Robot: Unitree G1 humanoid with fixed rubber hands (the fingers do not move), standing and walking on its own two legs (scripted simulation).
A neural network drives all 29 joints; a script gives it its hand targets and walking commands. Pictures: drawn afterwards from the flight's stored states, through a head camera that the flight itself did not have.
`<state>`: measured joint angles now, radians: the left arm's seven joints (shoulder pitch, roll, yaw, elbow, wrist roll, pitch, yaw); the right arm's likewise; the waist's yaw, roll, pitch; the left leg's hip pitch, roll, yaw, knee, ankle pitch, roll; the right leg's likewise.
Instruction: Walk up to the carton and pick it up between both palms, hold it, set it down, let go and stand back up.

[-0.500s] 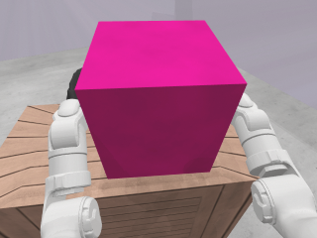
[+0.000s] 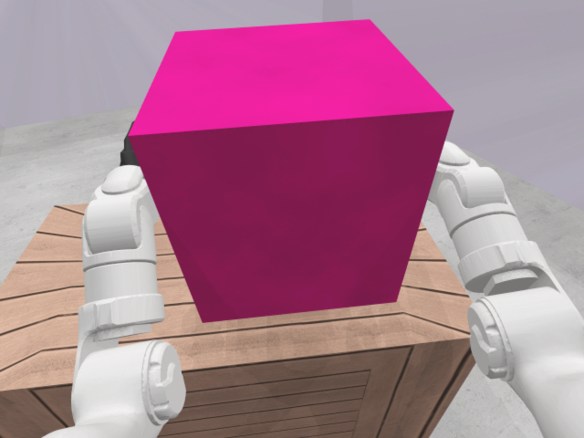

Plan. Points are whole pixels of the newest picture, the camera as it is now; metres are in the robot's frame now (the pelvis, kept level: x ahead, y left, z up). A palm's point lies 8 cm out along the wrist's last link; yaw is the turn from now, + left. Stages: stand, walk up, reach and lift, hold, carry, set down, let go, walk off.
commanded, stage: reach and lift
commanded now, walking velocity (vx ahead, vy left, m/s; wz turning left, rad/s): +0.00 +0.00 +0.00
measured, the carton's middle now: (287, 168) +0.42 -0.01 +0.21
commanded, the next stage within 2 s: hold in 0.90 s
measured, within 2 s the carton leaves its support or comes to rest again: neither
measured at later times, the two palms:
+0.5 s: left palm (137, 164) +0.37 +0.18 +0.26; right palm (434, 139) +0.38 -0.19 +0.27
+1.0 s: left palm (131, 148) +0.37 +0.18 +0.28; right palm (440, 116) +0.37 -0.19 +0.30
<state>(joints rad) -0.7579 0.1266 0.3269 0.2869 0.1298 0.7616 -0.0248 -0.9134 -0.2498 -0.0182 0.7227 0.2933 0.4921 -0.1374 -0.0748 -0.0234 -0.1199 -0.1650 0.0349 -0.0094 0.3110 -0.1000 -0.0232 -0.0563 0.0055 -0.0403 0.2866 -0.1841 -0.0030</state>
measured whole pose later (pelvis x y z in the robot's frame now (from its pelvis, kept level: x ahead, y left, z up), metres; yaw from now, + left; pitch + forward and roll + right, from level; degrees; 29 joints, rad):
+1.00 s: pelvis +0.00 +0.00 +0.00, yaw +0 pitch -1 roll -1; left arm -0.85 0.18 0.32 0.32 0.11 0.90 -0.04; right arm -1.07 -0.32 0.06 0.78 0.39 0.66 -0.18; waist -0.07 0.00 -0.19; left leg -0.19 0.05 -0.01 0.33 -0.11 -0.03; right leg -0.08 0.02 -0.04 0.28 -0.18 -0.01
